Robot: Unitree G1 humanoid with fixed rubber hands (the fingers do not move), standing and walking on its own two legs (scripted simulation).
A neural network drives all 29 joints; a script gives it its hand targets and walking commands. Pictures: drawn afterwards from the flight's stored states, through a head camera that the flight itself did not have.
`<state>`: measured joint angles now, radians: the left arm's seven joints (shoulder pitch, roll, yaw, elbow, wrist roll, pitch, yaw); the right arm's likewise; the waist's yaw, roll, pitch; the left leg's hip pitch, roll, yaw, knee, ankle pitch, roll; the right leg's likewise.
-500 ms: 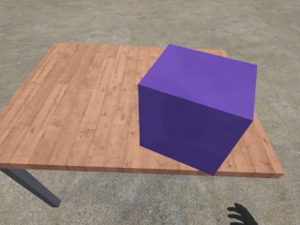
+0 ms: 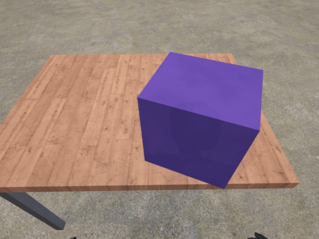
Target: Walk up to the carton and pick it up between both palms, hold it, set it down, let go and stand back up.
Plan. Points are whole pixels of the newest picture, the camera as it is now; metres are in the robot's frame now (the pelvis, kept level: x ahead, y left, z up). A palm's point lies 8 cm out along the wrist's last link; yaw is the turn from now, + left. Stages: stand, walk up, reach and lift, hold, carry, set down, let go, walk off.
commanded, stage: walk up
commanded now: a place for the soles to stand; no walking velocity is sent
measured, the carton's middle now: (197, 120) +0.44 -0.09 +0.04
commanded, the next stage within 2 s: stand in 1.62 s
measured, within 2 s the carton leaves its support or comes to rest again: neither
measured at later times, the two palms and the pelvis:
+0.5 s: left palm out of the picture +0.11 +0.16 -0.11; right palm out of the picture +0.09 -0.36 -0.12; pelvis +0.03 -0.09 -0.01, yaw -1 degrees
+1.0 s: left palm out of the picture +0.11 +0.17 -0.10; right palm out of the picture +0.15 -0.35 -0.10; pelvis +0.04 -0.10 +0.00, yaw +4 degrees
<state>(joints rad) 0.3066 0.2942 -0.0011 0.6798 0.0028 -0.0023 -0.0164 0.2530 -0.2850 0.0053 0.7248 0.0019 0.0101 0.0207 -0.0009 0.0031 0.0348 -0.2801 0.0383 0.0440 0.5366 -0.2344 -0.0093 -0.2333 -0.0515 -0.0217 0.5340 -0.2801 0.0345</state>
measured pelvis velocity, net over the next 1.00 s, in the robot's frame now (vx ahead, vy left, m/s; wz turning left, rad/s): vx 0.04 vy -0.10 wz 0.07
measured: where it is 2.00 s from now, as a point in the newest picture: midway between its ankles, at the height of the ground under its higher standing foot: outside the picture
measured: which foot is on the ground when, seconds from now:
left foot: down 0.00-0.26, up 0.28-0.48, down 0.50-1.00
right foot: down 0.00-0.00, up 0.02-0.22, down 0.24-1.00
